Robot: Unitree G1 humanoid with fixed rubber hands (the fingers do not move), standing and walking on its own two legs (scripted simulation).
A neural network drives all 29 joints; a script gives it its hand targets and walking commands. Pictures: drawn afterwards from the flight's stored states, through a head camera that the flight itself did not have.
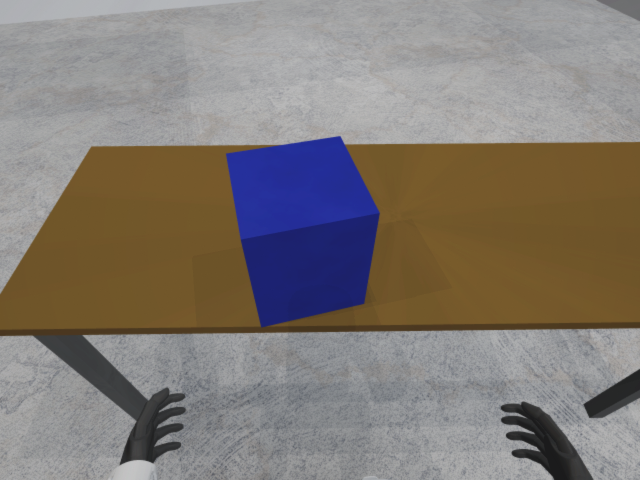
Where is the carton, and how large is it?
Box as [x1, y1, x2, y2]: [226, 136, 379, 326]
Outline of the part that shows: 340,136 226,153 240,238 261,326 363,303 379,212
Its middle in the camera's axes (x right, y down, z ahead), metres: -0.03 -0.01 +0.62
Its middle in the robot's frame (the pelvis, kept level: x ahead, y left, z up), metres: +0.49 +0.02 +0.01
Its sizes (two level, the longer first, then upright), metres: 0.179 0.176 0.222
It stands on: a table, 0.65 m high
